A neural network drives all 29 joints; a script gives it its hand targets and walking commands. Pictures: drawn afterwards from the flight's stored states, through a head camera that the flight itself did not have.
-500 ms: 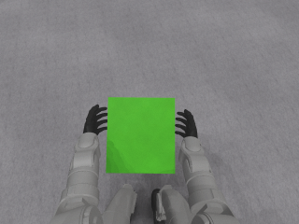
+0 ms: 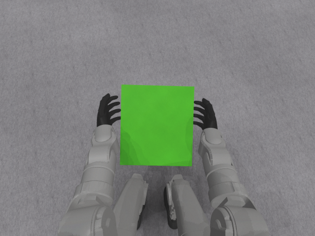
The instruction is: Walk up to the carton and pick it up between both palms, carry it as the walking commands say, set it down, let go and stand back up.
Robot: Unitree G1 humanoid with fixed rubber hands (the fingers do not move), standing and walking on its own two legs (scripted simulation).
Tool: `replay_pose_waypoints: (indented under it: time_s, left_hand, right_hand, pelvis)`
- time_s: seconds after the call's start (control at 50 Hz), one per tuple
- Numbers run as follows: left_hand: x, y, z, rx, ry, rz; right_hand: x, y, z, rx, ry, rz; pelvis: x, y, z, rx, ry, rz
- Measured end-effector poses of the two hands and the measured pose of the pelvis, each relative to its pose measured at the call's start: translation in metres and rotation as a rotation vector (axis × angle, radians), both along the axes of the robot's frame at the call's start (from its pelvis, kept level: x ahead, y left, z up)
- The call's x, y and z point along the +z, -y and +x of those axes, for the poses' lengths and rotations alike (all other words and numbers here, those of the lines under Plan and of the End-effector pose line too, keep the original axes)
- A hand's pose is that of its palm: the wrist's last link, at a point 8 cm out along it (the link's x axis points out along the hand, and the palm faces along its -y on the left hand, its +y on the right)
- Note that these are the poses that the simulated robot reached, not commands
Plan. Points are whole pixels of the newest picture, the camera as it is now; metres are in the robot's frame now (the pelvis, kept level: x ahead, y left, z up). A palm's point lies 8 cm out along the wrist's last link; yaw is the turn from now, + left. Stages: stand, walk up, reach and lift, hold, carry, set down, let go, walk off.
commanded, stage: set down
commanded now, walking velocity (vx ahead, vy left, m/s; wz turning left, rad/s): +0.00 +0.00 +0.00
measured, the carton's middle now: (156, 123) +0.41 +0.01 -0.17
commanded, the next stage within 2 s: none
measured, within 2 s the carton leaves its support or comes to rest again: neither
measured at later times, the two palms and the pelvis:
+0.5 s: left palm (115, 122) +0.40 +0.14 -0.15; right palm (202, 126) +0.40 -0.13 -0.16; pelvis -0.02 -0.01 -0.08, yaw +0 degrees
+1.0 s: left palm (118, 124) +0.42 +0.15 -0.24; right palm (194, 125) +0.43 -0.13 -0.26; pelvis -0.05 -0.04 -0.16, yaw +1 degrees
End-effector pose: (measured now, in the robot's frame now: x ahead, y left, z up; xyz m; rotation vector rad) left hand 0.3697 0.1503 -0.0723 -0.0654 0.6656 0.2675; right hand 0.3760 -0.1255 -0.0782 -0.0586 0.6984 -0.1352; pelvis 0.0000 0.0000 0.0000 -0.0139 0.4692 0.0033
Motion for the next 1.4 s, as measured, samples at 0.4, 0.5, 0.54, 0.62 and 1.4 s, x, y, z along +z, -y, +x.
replay_pose_waypoints:
  time_s: [0.4,0.5,0.54,0.62,1.4]
  left_hand:
    - [-0.064,0.008,0.023,0.020,0.020,0.014]
    - [-0.078,0.010,0.029,0.009,0.030,0.039]
    - [-0.084,0.008,0.029,0.016,0.030,0.044]
    - [-0.100,0.003,0.030,0.020,0.012,0.045]
    - [-0.243,-0.005,0.068,0.022,0.010,-0.004]
  right_hand:
    - [-0.071,0.006,0.021,-0.010,0.006,0.018]
    - [-0.085,0.007,0.029,-0.014,0.016,0.018]
    - [-0.092,0.006,0.031,0.000,0.018,0.014]
    - [-0.108,0.001,0.034,0.016,0.001,0.007]
    - [-0.248,-0.007,0.086,0.044,-0.009,-0.032]
  pelvis:
    - [-0.062,0.002,-0.011,0.003,-0.106,-0.003]
    - [-0.078,0.010,-0.016,-0.004,-0.113,0.013]
    - [-0.085,0.013,-0.019,-0.007,-0.119,0.021]
    - [-0.097,0.021,-0.023,-0.006,-0.131,0.033]
    - [-0.208,0.017,-0.061,-0.003,-0.071,0.020]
